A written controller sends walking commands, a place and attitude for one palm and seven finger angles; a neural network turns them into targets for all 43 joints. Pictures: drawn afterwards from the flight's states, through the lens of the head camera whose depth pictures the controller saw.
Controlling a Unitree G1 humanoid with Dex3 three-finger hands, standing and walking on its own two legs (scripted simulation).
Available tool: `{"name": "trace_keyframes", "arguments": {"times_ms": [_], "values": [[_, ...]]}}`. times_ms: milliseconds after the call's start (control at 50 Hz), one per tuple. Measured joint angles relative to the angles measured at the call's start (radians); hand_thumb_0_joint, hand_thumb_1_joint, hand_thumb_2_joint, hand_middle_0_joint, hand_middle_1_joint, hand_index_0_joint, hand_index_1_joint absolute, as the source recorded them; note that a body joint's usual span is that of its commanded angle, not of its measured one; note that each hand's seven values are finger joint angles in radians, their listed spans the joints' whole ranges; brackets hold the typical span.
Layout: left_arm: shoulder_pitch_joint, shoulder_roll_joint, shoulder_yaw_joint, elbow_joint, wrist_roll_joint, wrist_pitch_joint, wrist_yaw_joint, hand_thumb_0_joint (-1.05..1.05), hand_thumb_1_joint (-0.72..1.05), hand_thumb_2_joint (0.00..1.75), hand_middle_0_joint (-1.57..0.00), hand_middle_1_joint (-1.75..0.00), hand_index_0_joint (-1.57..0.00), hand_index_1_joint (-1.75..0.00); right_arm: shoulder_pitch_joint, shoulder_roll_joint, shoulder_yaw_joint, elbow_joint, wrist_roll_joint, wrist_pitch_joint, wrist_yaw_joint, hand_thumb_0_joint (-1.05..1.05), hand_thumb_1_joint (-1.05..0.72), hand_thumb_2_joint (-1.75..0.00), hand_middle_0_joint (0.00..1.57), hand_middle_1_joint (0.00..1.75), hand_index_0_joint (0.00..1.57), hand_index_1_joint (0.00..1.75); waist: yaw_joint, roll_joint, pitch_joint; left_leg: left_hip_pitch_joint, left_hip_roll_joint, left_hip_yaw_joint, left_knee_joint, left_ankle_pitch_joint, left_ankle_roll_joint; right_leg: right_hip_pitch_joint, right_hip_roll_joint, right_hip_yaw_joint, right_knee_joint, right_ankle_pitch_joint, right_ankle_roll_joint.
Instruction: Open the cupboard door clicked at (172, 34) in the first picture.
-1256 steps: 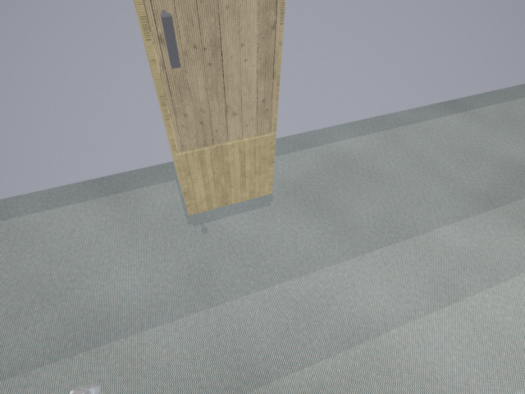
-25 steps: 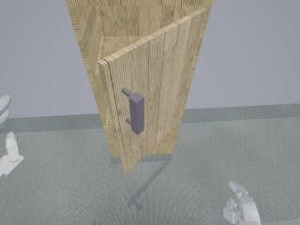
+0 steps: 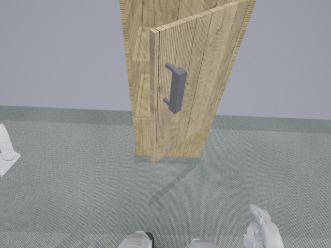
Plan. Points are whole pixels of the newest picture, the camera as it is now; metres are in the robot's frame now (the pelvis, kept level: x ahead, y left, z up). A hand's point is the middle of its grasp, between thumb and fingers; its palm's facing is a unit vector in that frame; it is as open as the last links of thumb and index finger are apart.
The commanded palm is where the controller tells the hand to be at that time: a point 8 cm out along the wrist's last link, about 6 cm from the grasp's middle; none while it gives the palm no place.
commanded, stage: step back with the hand held close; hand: left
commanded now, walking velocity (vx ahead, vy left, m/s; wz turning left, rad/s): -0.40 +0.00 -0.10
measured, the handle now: (172, 88) +0.51 +0.02 +0.10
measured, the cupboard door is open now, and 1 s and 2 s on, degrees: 42 42 42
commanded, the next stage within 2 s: stop stepping back and stand still in 0.04 s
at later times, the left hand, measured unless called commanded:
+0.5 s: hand out of the picture +0.12 +0.26 +0.18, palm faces +0.36 -0.84 -0.41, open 7.4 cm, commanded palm +0.06 +0.29 +0.20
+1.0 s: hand out of the picture +0.11 +0.26 +0.18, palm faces +0.31 -0.84 -0.44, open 7.4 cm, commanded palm +0.06 +0.31 +0.20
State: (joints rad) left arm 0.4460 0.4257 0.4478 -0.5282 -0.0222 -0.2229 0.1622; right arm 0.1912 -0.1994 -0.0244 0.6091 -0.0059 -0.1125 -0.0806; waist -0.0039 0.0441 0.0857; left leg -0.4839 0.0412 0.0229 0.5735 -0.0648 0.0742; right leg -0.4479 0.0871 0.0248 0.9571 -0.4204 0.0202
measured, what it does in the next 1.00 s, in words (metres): walks backwards: right foot, then left foot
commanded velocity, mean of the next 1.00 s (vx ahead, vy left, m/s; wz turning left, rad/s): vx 0.10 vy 0.02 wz -0.01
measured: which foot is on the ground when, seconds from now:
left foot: down 0.00-0.18, up 0.20-0.34, down 0.36-0.60, up 0.62-0.88, down 0.90-1.00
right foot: up 0.00-0.16, down 0.18-1.00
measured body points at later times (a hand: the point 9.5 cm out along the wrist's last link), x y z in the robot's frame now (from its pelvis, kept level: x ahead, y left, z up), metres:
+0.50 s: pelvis -0.12 +0.01 +0.02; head -0.12 +0.03 +0.47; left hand +0.10 +0.30 +0.20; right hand +0.00 -0.24 -0.06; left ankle -0.03 +0.10 -0.72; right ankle -0.17 -0.09 -0.70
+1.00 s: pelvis -0.12 +0.03 +0.01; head -0.13 +0.04 +0.46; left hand +0.09 +0.30 +0.21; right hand -0.01 -0.24 -0.07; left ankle -0.06 +0.15 -0.72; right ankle -0.17 -0.06 -0.72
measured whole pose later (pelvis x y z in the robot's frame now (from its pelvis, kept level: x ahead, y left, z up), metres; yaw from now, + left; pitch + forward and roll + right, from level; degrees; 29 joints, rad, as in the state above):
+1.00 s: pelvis -0.12 +0.03 +0.01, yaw -8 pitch -2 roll +0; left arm 0.53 0.40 0.41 -0.46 -0.03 -0.23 0.14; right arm 0.25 -0.22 -0.02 0.65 0.00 -0.14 -0.08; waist 0.00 -0.01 0.01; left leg -0.28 0.05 0.05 0.54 -0.23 -0.02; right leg -0.16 0.02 -0.05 0.54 -0.35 -0.03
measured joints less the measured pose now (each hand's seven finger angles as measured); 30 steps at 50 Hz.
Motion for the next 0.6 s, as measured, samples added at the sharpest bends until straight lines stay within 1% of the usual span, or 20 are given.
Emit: {"name": "trace_keyframes", "arguments": {"times_ms": [40, 80, 120, 160, 180, 200, 220, 240, 260, 280, 320, 340, 360, 380, 420, 460, 500, 560, 580, 600], "values": [[0.016, 0.026, 0.019, -0.007, -0.015, -0.005, 0.003, 0.01, 0.89, 0.89, -0.22, -0.3, -0.21, -0.3, -0.002, 0.019, -0.001, 0.004, 0.002, -0.012, 0.016, 0.02, -0.9, -0.9, 0.2, 0.3, 0.2, 0.3, -0.004, -0.006, -0.013, -0.006, 0.023, 0.016, -0.045, 0.059, -0.004, 0.02, 0.013, -0.013, 0.097, -0.051, -0.006], [0.044, 0.028, 0.023, -0.022, -0.03, -0.002, 0.007, 0.01, 0.89, 0.9, -0.21, -0.3, -0.21, -0.3, -0.005, 0.03, 0.003, 0.009, 0.005, -0.017, 0.029, 0.02, -0.9, -0.9, 0.2, 0.3, 0.2, 0.3, 0.003, -0.013, -0.036, -0.017, 0.038, 0.033, -0.089, 0.088, -0.015, 0.076, 0.007, -0.038, 0.091, -0.092, -0.015], [0.059, 0.02, 0.014, -0.033, -0.041, 0.0, 0.008, 0.01, 0.89, 0.9, -0.21, -0.3, -0.21, -0.3, -0.011, 0.035, 0.008, 0.01, 0.005, -0.024, 0.035, 0.02, -0.9, -0.9, 0.2, 0.3, 0.2, 0.3, 0.013, -0.013, -0.058, -0.034, 0.045, 0.049, -0.137, 0.108, -0.024, 0.16, 0.0, -0.068, -0.013, -0.133, -0.027], [0.065, 0.02, 0.01, -0.043, -0.053, -0.004, 0.004, 0.01, 0.89, 0.9, -0.21, -0.3, -0.21, -0.3, -0.023, 0.039, 0.013, 0.007, 0.001, -0.033, 0.04, 0.02, -0.9, -0.9, 0.2, 0.3, 0.2, 0.3, 0.03, -0.028, -0.074, -0.07, 0.043, 0.073, -0.16, 0.095, -0.048, 0.261, -0.015, -0.081, -0.233, -0.153, -0.054], [0.071, 0.03, 0.021, -0.056, -0.053, -0.011, 0.004, 0.01, 0.89, 0.9, -0.21, -0.3, -0.2, -0.3, -0.035, 0.043, 0.019, 0.002, 0.001, -0.036, 0.044, 0.02, -0.9, -0.9, 0.2, 0.3, 0.2, 0.3, 0.049, -0.062, -0.08, -0.111, 0.03, 0.096, -0.12, 0.022, -0.079, 0.292, -0.041, -0.043, -0.362, -0.132, -0.081], [0.064, 0.015, 0.012, -0.058, -0.046, -0.022, 0.001, 0.01, 0.89, 0.9, -0.21, -0.3, -0.2, -0.3, -0.054, 0.033, 0.02, 0.012, -0.002, -0.037, 0.046, 0.02, -0.9, -0.9, 0.2, 0.3, 0.2, 0.3, 0.066, -0.055, -0.065, -0.151, 0.027, 0.075, -0.02, -0.084, -0.104, 0.275, -0.04, -0.026, -0.373, -0.07, -0.078], [0.06, -0.002, -0.008, -0.056, -0.038, -0.025, -0.003, 0.01, 0.89, 0.9, -0.21, -0.3, -0.2, -0.3, -0.06, 0.022, 0.02, 0.028, -0.009, -0.031, 0.047, 0.01, -0.9, -0.9, 0.2, 0.3, 0.2, 0.3, 0.072, -0.043, -0.055, -0.176, 0.011, 0.037, 0.114, -0.164, -0.117, 0.268, -0.038, -0.022, -0.361, -0.034, -0.065], [0.061, -0.012, -0.027, -0.053, -0.032, -0.023, -0.009, 0.01, 0.89, 0.9, -0.21, -0.3, -0.21, -0.3, -0.052, 0.016, 0.023, 0.042, -0.009, -0.022, 0.047, 0.01, -0.9, -0.9, 0.2, 0.3, 0.2, 0.3, 0.073, -0.04, -0.058, -0.181, -0.012, 0.011, 0.228, -0.207, -0.119, 0.271, -0.042, -0.018, -0.362, -0.012, -0.049], [0.066, -0.017, -0.038, -0.05, -0.028, -0.018, -0.014, 0.01, 0.89, 0.9, -0.21, -0.3, -0.21, -0.3, -0.036, 0.014, 0.028, 0.051, -0.005, -0.013, 0.042, 0.02, -0.9, -0.9, 0.2, 0.3, 0.2, 0.3, 0.075, -0.048, -0.066, -0.165, -0.03, 0.003, 0.297, -0.226, -0.117, 0.279, -0.051, -0.011, -0.375, 0.004, -0.036], [0.072, -0.018, -0.041, -0.045, -0.024, -0.013, -0.016, 0.01, 0.89, 0.9, -0.21, -0.3, -0.21, -0.3, -0.017, 0.016, 0.034, 0.056, -0.001, -0.007, 0.035, 0.02, -0.9, -0.9, 0.2, 0.3, 0.2, 0.3, 0.074, -0.061, -0.077, -0.127, -0.04, 0.004, 0.312, -0.235, -0.111, 0.287, -0.06, -0.001, -0.39, 0.017, -0.026], [0.075, -0.015, -0.035, -0.024, -0.019, -0.004, -0.014, 0.01, 0.89, 0.9, -0.22, -0.3, -0.21, -0.3, 0.022, 0.016, 0.044, 0.054, 0.004, -0.007, 0.018, 0.02, -0.9, -0.9, 0.21, 0.3, 0.2, 0.3, 0.061, -0.08, -0.102, -0.006, -0.045, 0.01, 0.201, -0.221, -0.098, 0.296, -0.072, 0.01, -0.413, 0.034, -0.014], [0.069, -0.017, -0.032, -0.009, -0.017, 0.001, -0.012, 0.01, 0.89, 0.9, -0.22, -0.3, -0.21, -0.3, 0.042, 0.006, 0.045, 0.045, 0.006, -0.013, 0.011, 0.02, -0.9, -0.9, 0.21, 0.3, 0.2, 0.3, 0.05, -0.07, -0.115, 0.064, -0.038, 0.001, 0.11, -0.198, -0.089, 0.293, -0.067, 0.006, -0.413, 0.036, -0.01], [0.055, -0.02, -0.031, 0.009, -0.015, 0.006, -0.01, 0.01, 0.89, 0.9, -0.22, -0.3, -0.21, -0.3, 0.057, -0.007, 0.04, 0.037, 0.007, -0.02, 0.005, 0.02, -0.9, -0.9, 0.21, 0.3, 0.2, 0.3, 0.034, -0.051, -0.125, 0.108, -0.029, -0.017, 0.041, -0.172, -0.07, 0.282, -0.058, -0.004, -0.401, 0.033, -0.006], [0.027, -0.018, -0.03, 0.034, -0.014, 0.012, -0.007, 0.01, 0.89, 0.9, -0.22, -0.3, -0.21, -0.3, 0.056, -0.009, 0.033, 0.042, 0.009, -0.023, -0.001, 0.02, -0.9, -0.9, 0.21, 0.3, 0.2, 0.3, 0.02, -0.056, -0.116, 0.11, -0.04, -0.02, 0.03, -0.159, -0.052, 0.277, -0.068, -0.008, -0.389, 0.03, -0.001], [0.007, -0.013, -0.016, 0.078, -0.02, 0.022, -0.003, 0.01, 0.89, 0.9, -0.21, -0.3, -0.21, -0.3, 0.045, -0.003, 0.034, 0.053, 0.008, -0.024, -0.006, 0.02, -0.9, -0.9, 0.2, 0.3, 0.2, 0.3, 0.006, -0.074, -0.099, 0.121, -0.049, -0.002, 0.008, -0.138, -0.035, 0.262, -0.076, 0.005, -0.365, 0.015, -0.003], [0.024, -0.011, -0.005, 0.093, -0.02, 0.039, 0.001, 0.01, 0.89, 0.9, -0.21, -0.3, -0.21, -0.3, 0.041, 0.009, 0.037, 0.05, 0.0, -0.028, -0.006, 0.02, -0.9, -0.9, 0.2, 0.3, 0.2, 0.3, -0.013, -0.08, -0.094, 0.138, -0.043, 0.012, -0.048, -0.103, -0.035, 0.226, -0.064, -0.003, -0.297, -0.03, -0.012], [0.06, -0.01, -0.011, 0.076, -0.018, 0.051, 0.002, 0.01, 0.89, 0.9, -0.21, -0.3, -0.2, -0.3, 0.053, 0.021, 0.039, 0.038, -0.006, -0.037, 0.001, 0.02, -0.9, -0.9, 0.2, 0.3, 0.2, 0.3, -0.03, -0.077, -0.093, 0.154, -0.034, 0.014, -0.108, -0.075, -0.038, 0.214, -0.048, -0.036, -0.28, -0.047, -0.023], [0.134, -0.001, -0.031, 0.017, -0.013, 0.055, -0.001, 0.01, 0.89, 0.9, -0.21, -0.3, -0.2, -0.3, 0.078, 0.027, 0.043, 0.016, -0.011, -0.038, 0.008, 0.02, -0.9, -0.9, 0.2, 0.3, 0.2, 0.3, -0.038, -0.073, -0.099, 0.153, -0.026, 0.018, -0.149, -0.081, -0.047, 0.26, -0.035, -0.1, -0.401, -0.038, -0.037], [0.157, 0.009, -0.032, -0.005, -0.01, 0.053, -0.004, 0.01, 0.89, 0.9, -0.21, -0.3, -0.2, -0.3, 0.084, 0.027, 0.043, 0.006, -0.012, -0.034, 0.009, 0.02, -0.9, -0.9, 0.2, 0.3, 0.2, 0.3, -0.037, -0.078, -0.102, 0.137, -0.031, 0.024, -0.135, -0.101, -0.05, 0.284, -0.037, -0.107, -0.463, -0.026, -0.046], [0.17, 0.015, -0.033, -0.018, -0.006, 0.046, -0.008, 0.01, 0.89, 0.9, -0.21, -0.3, -0.2, -0.3, 0.083, 0.021, 0.04, 0.002, -0.014, -0.026, 0.009, 0.02, -0.9, -0.9, 0.2, 0.3, 0.2, 0.3, -0.033, -0.071, -0.099, 0.109, -0.029, 0.025, -0.09, -0.146, -0.056, 0.284, -0.033, -0.108, -0.495, 0.036, -0.069]]}}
